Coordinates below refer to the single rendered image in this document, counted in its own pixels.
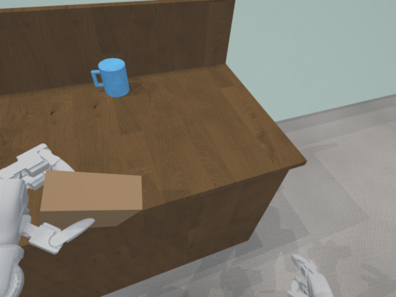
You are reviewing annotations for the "sponge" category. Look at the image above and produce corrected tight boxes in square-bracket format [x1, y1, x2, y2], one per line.
[38, 170, 142, 229]

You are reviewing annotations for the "table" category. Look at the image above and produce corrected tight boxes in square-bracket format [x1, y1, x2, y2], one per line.
[0, 0, 307, 297]

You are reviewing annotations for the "right robot hand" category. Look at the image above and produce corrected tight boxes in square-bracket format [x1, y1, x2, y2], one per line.
[287, 254, 334, 297]

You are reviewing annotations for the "robot left forearm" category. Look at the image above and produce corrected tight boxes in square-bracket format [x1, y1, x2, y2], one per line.
[0, 244, 24, 297]

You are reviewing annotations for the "left robot hand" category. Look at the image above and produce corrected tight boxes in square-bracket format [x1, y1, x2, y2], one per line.
[0, 144, 95, 254]

